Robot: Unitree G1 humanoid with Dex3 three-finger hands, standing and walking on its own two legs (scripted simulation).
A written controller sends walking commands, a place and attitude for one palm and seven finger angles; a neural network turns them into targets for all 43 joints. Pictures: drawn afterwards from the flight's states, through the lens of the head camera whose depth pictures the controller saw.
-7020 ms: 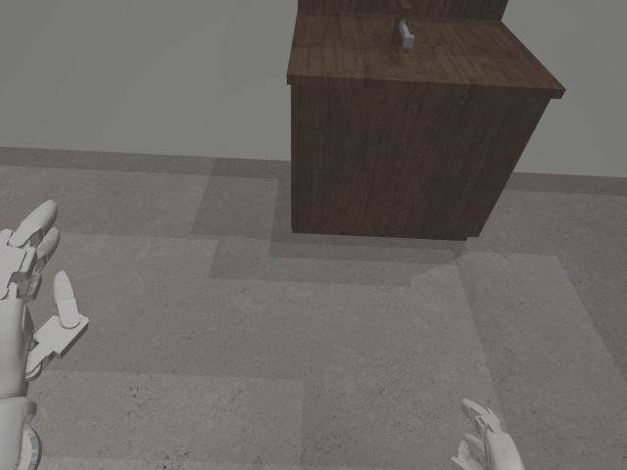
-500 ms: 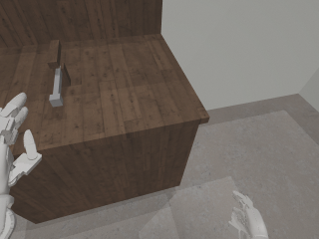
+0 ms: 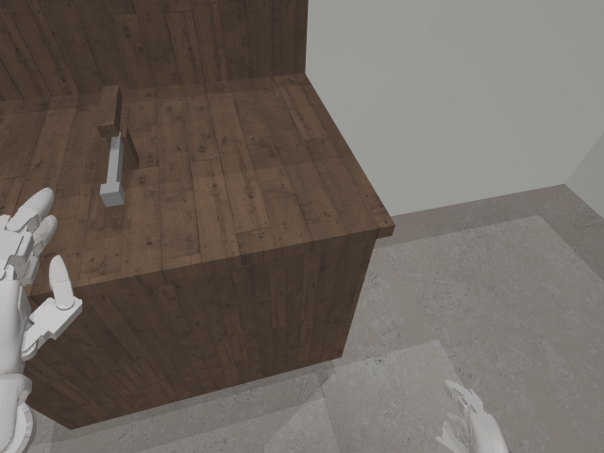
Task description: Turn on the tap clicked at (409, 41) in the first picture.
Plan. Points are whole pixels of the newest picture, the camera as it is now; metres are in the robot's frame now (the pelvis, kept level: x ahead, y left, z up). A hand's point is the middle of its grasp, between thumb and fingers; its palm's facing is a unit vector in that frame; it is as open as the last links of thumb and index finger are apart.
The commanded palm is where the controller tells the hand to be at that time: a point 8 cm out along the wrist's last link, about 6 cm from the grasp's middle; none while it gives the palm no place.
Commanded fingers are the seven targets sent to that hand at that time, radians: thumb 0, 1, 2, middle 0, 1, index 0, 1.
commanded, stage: shuffle to correct the standing spot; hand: left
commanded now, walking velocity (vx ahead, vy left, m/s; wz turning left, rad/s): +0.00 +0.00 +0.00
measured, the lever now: (112, 194) +0.46 +0.35 +0.06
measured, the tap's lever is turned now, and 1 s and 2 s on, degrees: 0 0 0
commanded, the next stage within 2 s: come to a stop and stand still in 0.64 s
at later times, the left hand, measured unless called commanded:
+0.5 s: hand (84, 276) +0.25 +0.26 +0.15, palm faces +0.43 -0.83 -0.34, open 7.4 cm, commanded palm +0.19 +0.29 +0.17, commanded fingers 0.00 0.90 0.90 -0.20 -0.30 -0.20 -0.30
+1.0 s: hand (120, 223) +0.32 +0.24 +0.16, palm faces +0.41 -0.82 -0.40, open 7.4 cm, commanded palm +0.27 +0.28 +0.17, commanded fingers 0.00 0.90 0.90 -0.20 -0.30 -0.20 -0.30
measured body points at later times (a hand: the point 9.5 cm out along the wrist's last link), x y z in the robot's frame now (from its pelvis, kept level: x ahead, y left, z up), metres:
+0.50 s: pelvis +0.04 +0.00 -0.02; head +0.04 +0.01 +0.43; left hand +0.22 +0.30 +0.17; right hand +0.21 -0.23 -0.10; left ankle +0.00 +0.08 -0.74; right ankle +0.02 -0.12 -0.75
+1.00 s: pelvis +0.11 +0.00 -0.02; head +0.13 +0.01 +0.43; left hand +0.29 +0.29 +0.18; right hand +0.27 -0.24 -0.11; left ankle +0.15 +0.13 -0.73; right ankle +0.18 -0.09 -0.75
